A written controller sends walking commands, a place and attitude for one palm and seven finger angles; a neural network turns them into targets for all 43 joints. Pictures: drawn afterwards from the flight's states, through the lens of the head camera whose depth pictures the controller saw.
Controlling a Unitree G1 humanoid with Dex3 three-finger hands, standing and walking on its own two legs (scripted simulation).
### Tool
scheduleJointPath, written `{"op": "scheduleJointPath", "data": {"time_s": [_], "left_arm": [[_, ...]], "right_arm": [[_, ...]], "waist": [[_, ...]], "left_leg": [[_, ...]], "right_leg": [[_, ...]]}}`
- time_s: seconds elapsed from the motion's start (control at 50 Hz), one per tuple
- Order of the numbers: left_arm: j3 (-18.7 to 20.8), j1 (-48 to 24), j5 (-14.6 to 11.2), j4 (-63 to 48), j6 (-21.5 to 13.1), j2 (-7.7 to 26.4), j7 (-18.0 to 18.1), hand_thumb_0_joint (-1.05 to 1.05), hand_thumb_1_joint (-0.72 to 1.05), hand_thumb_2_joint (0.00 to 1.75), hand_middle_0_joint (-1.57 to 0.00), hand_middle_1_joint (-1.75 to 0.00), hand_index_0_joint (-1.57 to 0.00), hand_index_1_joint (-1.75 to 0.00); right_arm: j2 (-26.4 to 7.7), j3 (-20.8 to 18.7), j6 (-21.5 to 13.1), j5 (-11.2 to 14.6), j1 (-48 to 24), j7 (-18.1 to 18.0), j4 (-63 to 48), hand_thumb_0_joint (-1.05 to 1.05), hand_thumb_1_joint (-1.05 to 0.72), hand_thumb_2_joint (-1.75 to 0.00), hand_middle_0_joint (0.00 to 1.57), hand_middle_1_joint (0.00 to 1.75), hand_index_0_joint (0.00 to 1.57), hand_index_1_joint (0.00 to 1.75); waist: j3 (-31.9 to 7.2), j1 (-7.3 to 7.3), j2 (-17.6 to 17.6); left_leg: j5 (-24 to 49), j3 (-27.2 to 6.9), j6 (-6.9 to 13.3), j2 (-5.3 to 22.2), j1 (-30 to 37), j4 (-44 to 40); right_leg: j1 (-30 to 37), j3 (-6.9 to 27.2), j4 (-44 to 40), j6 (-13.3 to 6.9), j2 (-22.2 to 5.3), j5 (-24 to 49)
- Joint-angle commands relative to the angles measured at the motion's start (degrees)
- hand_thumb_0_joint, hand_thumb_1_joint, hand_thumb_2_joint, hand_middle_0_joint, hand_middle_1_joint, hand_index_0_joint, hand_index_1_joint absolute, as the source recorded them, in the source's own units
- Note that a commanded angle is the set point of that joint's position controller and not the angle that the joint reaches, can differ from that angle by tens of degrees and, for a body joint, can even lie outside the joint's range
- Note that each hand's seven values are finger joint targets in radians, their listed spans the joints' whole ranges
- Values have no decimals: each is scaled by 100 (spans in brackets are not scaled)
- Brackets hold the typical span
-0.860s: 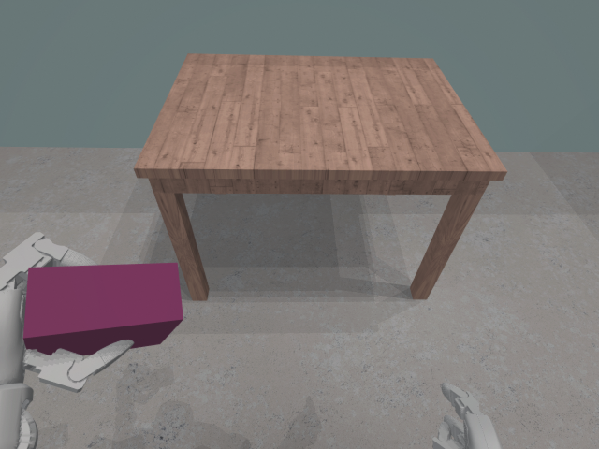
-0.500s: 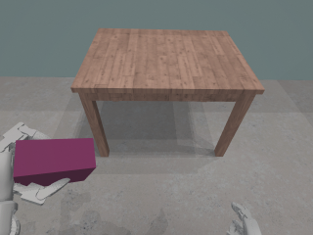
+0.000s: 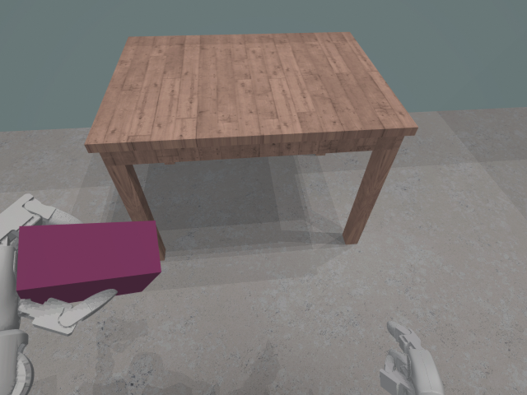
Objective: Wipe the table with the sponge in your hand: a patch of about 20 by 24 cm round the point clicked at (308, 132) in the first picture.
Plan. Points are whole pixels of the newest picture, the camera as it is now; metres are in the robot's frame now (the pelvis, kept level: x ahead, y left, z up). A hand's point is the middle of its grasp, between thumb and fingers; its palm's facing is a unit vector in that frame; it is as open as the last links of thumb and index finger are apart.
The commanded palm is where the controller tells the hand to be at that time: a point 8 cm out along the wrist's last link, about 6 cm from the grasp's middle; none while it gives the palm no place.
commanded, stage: turn to face it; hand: left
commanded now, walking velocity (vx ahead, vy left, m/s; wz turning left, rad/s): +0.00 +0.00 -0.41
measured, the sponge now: (111, 262) +0.23 +0.20 +0.14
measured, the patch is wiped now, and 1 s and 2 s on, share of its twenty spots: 0.00 0.00 0.00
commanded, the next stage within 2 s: take the last steps up to it in 0.56 s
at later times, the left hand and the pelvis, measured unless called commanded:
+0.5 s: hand (109, 252) +0.23 +0.20 +0.17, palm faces +0.25 -0.85 -0.45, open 10.3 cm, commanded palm +0.18 +0.25 +0.19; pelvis -0.02 -0.01 +0.00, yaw -7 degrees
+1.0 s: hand (153, 259) +0.22 +0.14 +0.18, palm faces +0.16 -0.86 -0.49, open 10.3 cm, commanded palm +0.18 +0.20 +0.19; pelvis -0.03 -0.04 +0.01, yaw -12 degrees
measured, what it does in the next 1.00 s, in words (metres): steps on the spot: right foot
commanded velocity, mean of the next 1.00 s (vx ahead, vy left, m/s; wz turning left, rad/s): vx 0.11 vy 0.04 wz -0.18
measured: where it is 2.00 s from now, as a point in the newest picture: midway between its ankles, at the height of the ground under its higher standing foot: outside the picture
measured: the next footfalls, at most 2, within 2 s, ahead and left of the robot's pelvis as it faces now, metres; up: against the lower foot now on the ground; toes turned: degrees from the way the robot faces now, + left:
right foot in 0.74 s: +0.00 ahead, -0.13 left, +0.00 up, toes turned -17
left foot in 1.08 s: +0.07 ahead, +0.09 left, +0.00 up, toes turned -4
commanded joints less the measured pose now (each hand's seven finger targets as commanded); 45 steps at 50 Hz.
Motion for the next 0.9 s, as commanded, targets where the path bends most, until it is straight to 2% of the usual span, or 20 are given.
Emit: {"op": "scheduleJointPath", "data": {"time_s": [0.0, 0.08, 0.14, 0.2, 0.24, 0.28, 0.32, 0.4, 0.44, 0.48, 0.5, 0.52, 0.54, 0.58, 0.64, 0.7, 0.74, 0.76, 0.82, 0.88], "left_arm": [[825, -370, -113, -1583, -471, 1099, 144, 0, 10, 130, -120, -160, -120, -160], [983, -76, -143, -1581, -536, 1077, 148, 0, 10, 130, -120, -160, -120, -160], [883, -81, -176, -1568, -565, 988, 112, 0, 10, 130, -120, -160, -120, -160], [686, -327, -105, -1529, -547, 889, 75, 0, 10, 130, -120, -160, -120, -160], [718, -572, -79, -1452, -504, 1052, 104, 0, 10, 130, -120, -160, -120, -160], [898, -267, -116, -1229, -417, 1242, 166, 0, 10, 130, -120, -160, -120, -160], [1024, -370, -107, -1600, -471, 1370, 182, 0, 10, 130, -120, -160, -120, -160], [1150, 101, -117, -1538, -606, 1294, 137, 0, 10, 130, -120, -160, -120, -160], [1058, -60, -140, -1682, -651, 1266, 120, 0, 10, 130, -120, -160, -120, -160], [1107, 37, -132, -1589, -696, 1216, 125, 0, 10, 130, -120, -160, -120, -160], [1041, 82, -114, -1407, -655, 1137, 98, 0, 10, 130, -120, -160, -120, -160], [858, -133, -96, -1449, -641, 1022, 62, 0, 10, 130, -120, -160, -120, -160], [665, -143, -43, -1346, -615, 886, 30, 0, 10, 130, -120, -160, -120, -160], [383, -186, -43, -1299, -535, 710, 19, 0, 10, 130, -120, -160, -120, -160], [283, -688, -2, -1490, -502, 790, 57, 0, 10, 130, -120, -160, -120, -160], [568, -775, 31, -1367, -513, 1084, 96, 0, 10, 130, -120, -160, -120, -160], [769, -548, 3, -1205, -474, 1316, 184, 0, 10, 130, -120, -160, -120, -160], [938, -252, -66, -1196, -442, 1477, 197, 0, 10, 130, -120, -160, -120, -160], [1189, 353, -102, -1280, -537, 1486, 200, 0, 10, 130, -120, -160, -120, -160], [1126, 375, -84, -1322, -646, 1371, 192, 0, 10, 130, -120, -160, -120, -160]], "right_arm": [[-646, -271, -208, -37, -424, -37, -885, 0, -90, -90, 20, 30, 20, 30], [-699, -285, -255, 1, -454, -87, -959, 0, -90, -90, 20, 30, 20, 30], [-664, -295, -383, -2, -284, -57, -904, 0, -90, -90, 20, 30, 20, 30], [-754, -334, -477, 39, -215, 48, -859, 0, -90, -90, 20, 30, 20, 30], [-637, -307, -440, 22, -266, 24, -905, 0, -90, -90, 20, 30, 20, 30], [-571, -301, -352, -31, -264, 24, -769, 0, -90, -90, 20, 30, 20, 30], [-555, -231, -268, -55, -369, 72, -728, 0, -90, -90, 20, 30, 20, 30], [-488, -179, -152, -111, -411, 15, -751, 0, -90, -90, 20, 30, 20, 30], [-577, -210, -177, -68, -302, -15, -787, 0, -90, -90, 20, 30, 20, 30], [-736, -298, -230, -10, -374, -69, -869, 0, -90, -90, 20, 30, 20, 30], [-645, -283, -267, -54, -323, -68, -809, 0, -90, -90, 20, 30, 20, 30], [-596, -308, -334, -74, -234, -49, -805, 0, -90, -90, 20, 30, 20, 30], [-660, -337, -377, -46, -179, -7, -714, 0, -90, -90, 20, 30, 20, 30], [-785, -367, -453, 26, -113, 45, -664, 0, -90, -90, 20, 30, 20, 30], [-805, -329, -567, 8, -105, 73, -630, 0, -90, -90, 20, 30, 20, 30], [-785, -309, -534, 3, -250, 61, -639, 0, -90, -90, 20, 30, 20, 30], [-569, -245, -408, 7, -252, 33, -728, 0, -90, -90, 20, 30, 20, 30], [-705, -360, -356, 12, -383, 22, -758, 0, -90, -90, 20, 30, 20, 30], [-563, -176, -143, -45, -462, 7, -617, 0, -90, -90, 20, 30, 20, 30], [-541, -192, -101, -62, -439, -43, -612, 0, -90, -90, 20, 30, 20, 30]], "waist": [[-581, -92, 78], [-683, -21, 1000], [-792, -6, 1189], [-761, -36, 791], [-499, -148, -705], [-556, -57, -1145], [-855, -102, -874], [-1065, -71, -789], [-1013, -143, -162], [-919, 9, 1221], [-762, -59, 1693], [-521, -92, 1468], [-386, -97, 1034], [-454, -125, 1185], [-445, -241, 1490], [-718, -178, 1008], [-827, -229, -878], [-820, -53, -1325], [-651, -176, -304], [-651, -193, -590]], "left_leg": [[-761, -324, 135, 334, 392, -535], [-501, -924, 407, 1104, -33, -1300], [791, -948, 674, 1604, 89, -1206], [952, -150, 287, 1145, 96, -238], [-1172, 292, -82, 173, -269, 693], [-1606, -90, -122, -147, -384, 2029], [-1452, -457, -121, -69, -586, 2184], [-952, -97, -11, -238, 353, 78], [-232, -124, 97, 81, 1076, -1320], [711, -1358, 649, 1497, 1099, -1771], [705, -1735, 957, 1930, 557, -2026], [1099, -1868, 1141, 2047, 463, -1928], [1688, -1347, 1079, 1915, 639, -1636], [2754, -490, 743, 1548, 1125, -1154], [3119, -307, 484, 1371, 1260, -898], [1476, 10, 322, 1073, 583, -284], [-1260, 430, -4, 7, -847, 1089], [-1660, 45, 9, -84, -1093, 2133], [-1059, -425, -26, 187, -1474, 2561], [-772, -82, 12, 225, -960, 1441]], "right_leg": [[-334, 1061, -887, -224, -714, -722], [105, 227, 479, 49, -158, -310], [271, -282, 994, 192, -178, -1075], [641, -159, 105, 93, -286, -126], [36, 1408, -790, -306, -1164, 511], [-113, 2666, -1776, -814, -1856, -234], [451, 2419, -1577, -1005, -1901, -1], [494, 1566, -1236, -713, -1327, 385], [246, 1157, -716, -333, -927, 135], [-259, 199, 697, 133, -111, -790], [-342, -200, 1818, 238, -99, -1424], [-513, -148, 2260, 254, -187, -1438], [-635, -210, 2129, 253, -258, -1334], [-497, -646, 1314, 286, -193, -1230], [72, -964, 176, 272, -110, -879], [1376, -887, -959, 95, -337, 148], [1919, 1342, -1348, -705, -1814, 783], [1736, 2235, -1812, -1010, -2273, 99], [1575, 1420, -1769, -1088, -2160, -125], [1332, 829, -1854, -981, -1975, -78]]}}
